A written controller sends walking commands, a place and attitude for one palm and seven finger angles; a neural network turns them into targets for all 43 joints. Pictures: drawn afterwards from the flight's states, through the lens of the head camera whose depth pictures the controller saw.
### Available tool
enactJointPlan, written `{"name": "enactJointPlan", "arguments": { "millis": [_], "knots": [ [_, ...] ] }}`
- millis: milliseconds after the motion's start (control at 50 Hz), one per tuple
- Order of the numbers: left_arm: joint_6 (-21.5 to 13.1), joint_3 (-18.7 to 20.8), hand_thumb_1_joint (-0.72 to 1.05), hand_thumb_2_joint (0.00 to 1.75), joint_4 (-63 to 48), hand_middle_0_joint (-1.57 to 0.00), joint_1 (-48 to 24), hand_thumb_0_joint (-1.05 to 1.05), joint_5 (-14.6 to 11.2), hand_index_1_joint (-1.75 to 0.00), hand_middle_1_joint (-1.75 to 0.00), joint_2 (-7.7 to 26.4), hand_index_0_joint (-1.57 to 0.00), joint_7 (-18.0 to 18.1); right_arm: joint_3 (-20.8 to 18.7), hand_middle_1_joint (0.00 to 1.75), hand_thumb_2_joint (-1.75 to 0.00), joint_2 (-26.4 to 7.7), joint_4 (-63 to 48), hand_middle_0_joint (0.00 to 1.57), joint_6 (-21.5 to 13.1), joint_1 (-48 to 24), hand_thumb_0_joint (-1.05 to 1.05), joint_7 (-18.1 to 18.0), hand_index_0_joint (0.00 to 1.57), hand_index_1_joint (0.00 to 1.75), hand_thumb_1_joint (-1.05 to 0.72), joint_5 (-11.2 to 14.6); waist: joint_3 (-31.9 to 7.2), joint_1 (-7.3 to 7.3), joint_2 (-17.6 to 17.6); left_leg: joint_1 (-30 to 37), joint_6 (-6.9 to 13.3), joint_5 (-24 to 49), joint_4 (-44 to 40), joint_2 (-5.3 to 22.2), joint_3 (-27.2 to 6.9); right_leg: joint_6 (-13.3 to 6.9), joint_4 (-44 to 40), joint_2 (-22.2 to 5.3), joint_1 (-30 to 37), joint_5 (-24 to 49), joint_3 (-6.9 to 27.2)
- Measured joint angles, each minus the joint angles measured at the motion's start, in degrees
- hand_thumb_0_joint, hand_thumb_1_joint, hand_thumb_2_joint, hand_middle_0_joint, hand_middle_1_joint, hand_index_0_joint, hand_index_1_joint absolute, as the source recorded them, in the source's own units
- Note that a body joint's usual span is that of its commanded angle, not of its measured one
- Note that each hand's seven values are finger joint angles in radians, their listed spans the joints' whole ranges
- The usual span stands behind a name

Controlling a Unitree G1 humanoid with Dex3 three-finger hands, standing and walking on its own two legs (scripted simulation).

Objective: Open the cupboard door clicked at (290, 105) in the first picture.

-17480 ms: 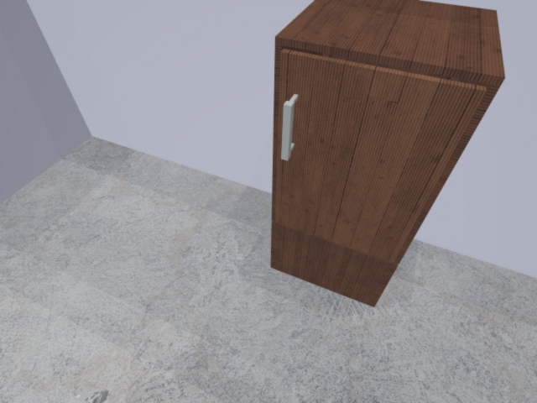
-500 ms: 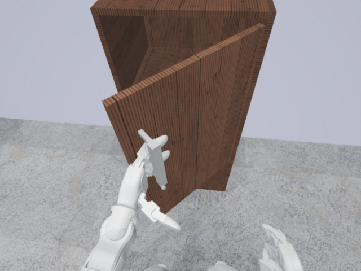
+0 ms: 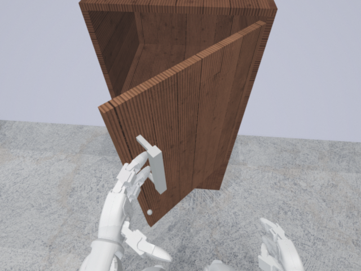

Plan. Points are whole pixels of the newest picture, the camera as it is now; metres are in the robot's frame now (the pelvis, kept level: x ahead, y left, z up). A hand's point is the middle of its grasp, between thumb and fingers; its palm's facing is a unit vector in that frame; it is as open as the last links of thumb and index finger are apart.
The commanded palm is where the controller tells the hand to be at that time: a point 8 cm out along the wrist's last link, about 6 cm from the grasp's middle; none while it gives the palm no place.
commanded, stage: slide the hand sideways off the handle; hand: left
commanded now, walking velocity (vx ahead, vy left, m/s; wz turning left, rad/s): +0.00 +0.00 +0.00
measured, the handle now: (152, 166) +0.32 +0.08 +0.07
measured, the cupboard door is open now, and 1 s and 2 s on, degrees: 47 47 47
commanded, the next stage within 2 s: draw the hand back to the body in 0.50 s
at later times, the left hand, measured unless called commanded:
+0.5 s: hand (121, 232) +0.19 +0.12 +0.06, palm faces -0.04 -1.00 -0.05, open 16.3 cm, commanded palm +0.16 +0.18 +0.07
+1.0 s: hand (87, 227) +0.18 +0.16 +0.11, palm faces -0.03 -1.00 -0.07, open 16.3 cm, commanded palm +0.15 +0.22 +0.13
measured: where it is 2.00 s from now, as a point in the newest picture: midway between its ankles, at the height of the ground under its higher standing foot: outside the picture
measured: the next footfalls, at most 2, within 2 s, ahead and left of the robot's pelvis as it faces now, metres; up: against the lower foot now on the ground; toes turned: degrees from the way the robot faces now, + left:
none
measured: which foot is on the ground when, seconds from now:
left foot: down 0.00-1.00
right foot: down 0.00-1.00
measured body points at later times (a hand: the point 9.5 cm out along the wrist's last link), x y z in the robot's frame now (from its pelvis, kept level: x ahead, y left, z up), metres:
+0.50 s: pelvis +0.00 -0.02 -0.01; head +0.05 -0.02 +0.44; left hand +0.19 +0.17 +0.07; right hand +0.19 -0.24 -0.08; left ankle -0.02 +0.08 -0.67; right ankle +0.03 -0.08 -0.67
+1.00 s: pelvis +0.00 +0.00 +0.01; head +0.02 -0.01 +0.46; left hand +0.18 +0.22 +0.12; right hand +0.19 -0.22 -0.05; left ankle -0.02 +0.08 -0.67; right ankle +0.03 -0.08 -0.67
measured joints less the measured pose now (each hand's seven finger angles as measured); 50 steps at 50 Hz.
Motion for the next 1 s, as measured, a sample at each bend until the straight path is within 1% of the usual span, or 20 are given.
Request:
{"name": "enactJointPlan", "arguments": {
  "millis": [100,280,400,520,580,640,740,820,1000],
  "knots": [
    [-0.2,1.2,-0.50,0.30,-3.1,-0.17,3.7,-0.01,-0.6,-0.32,-0.32,0.9,-0.19,-1.5,-0.1,0.30,-0.90,0.0,-0.8,0.20,-0.4,0.0,0.02,-0.2,0.20,0.30,-0.90,0.1,-0.5,0.19,0.2,-0.6,-0.2,-0.6,0.8,0.1,-0.3,-0.2,0.7,0.1,-0.6,-0.6,-0.3],
    [-1.1,4.8,-0.50,0.30,-6.7,-0.17,9.2,-0.01,-2.8,-0.31,-0.31,2.6,-0.18,-4.9,-0.4,0.30,-0.90,-0.4,-1.6,0.20,-1.0,0.2,0.02,-0.8,0.20,0.30,-0.90,0.4,-1.1,0.66,0.3,-2.1,-0.7,-1.5,2.5,0.4,-0.9,-0.7,2.2,0.3,-1.8,-1.5,-1.0],
    [-1.2,8.1,-0.50,0.30,-7.0,-0.16,10.2,-0.01,-5.1,-0.31,-0.31,4.0,-0.17,-7.4,-0.6,0.30,-0.90,-0.9,-1.4,0.20,-1.4,0.1,0.02,-1.5,0.20,0.30,-0.90,0.8,-1.4,0.80,0.3,-3.4,-1.2,-1.9,4.0,0.8,-1.5,-1.2,3.2,0.6,-2.8,-1.8,-1.7],
    [-1.0,11.8,-0.50,0.30,-6.6,-0.15,10.4,-0.01,-7.9,-0.30,-0.30,5.6,-0.15,-10.5,-0.9,0.30,-0.90,-1.2,-0.7,0.20,-1.8,0.0,0.02,-2.1,0.20,0.30,-0.90,1.3,-1.4,0.64,0.5,-3.8,-1.5,-2.0,4.5,1.1,-2.0,-1.5,3.2,0.9,-3.0,-1.7,-2.3],
    [-1.3,12.6,-0.50,0.30,-6.5,-0.15,10.6,-0.01,-9.1,-0.30,-0.30,5.7,-0.15,-11.7,-0.9,0.30,-0.90,-1.4,-0.4,0.20,-2.4,0.1,0.02,-2.3,0.20,0.30,-0.90,1.4,-1.5,0.51,0.7,-3.9,-1.6,-1.8,4.6,1.1,-2.3,-1.5,3.0,0.9,-2.9,-1.5,-2.5],
    [-1.4,12.7,-0.50,0.30,-6.2,-0.15,10.3,-0.01,-9.5,-0.30,-0.30,5.8,-0.15,-12.4,-0.9,0.30,-0.90,-1.6,-0.3,0.20,-2.8,0.2,0.02,-2.5,0.20,0.30,-0.90,1.5,-1.6,0.50,0.7,-4.0,-1.5,-1.7,4.6,1.1,-2.3,-1.4,2.9,0.9,-2.9,-1.4,-2.5],
    [0.3,13.1,-0.50,0.30,-8.1,-0.15,10.1,-0.01,-9.5,-0.30,-0.30,7.0,-0.15,-12.1,-0.8,0.30,-0.90,-1.4,-0.2,0.20,-2.9,0.4,0.02,-2.8,0.20,0.30,-0.90,1.9,-1.1,0.64,0.9,-2.2,-1.3,-1.4,3.6,1.2,-2.2,-1.3,1.6,1.1,-1.1,-0.9,-2.3],
    [1.5,14.5,-0.50,0.30,-9.6,-0.15,10.8,-0.01,-10.4,-0.30,-0.30,7.5,-0.15,-11.9,-0.4,0.30,-0.90,-1.0,0.0,0.20,-3.0,0.8,0.02,-3.1,0.20,0.30,-0.90,2.3,-1.2,0.62,1.4,0.3,-1.0,-0.7,1.4,1.2,-2.0,-0.9,-0.6,1.2,1.5,-0.1,-2.0],
    [4.8,17.5,-0.50,0.30,-11.6,-0.15,12.3,-0.01,-12.3,-0.30,-0.30,8.8,-0.15,-13.8,0.4,0.30,-0.90,-1.1,0.8,0.20,-4.5,1.2,0.02,-3.7,0.20,0.30,-0.90,2.8,-0.8,1.16,1.7,5.5,-0.5,0.6,-2.8,1.1,-2.0,-0.2,-5.2,1.3,7.0,1.4,-1.7]
  ]
}}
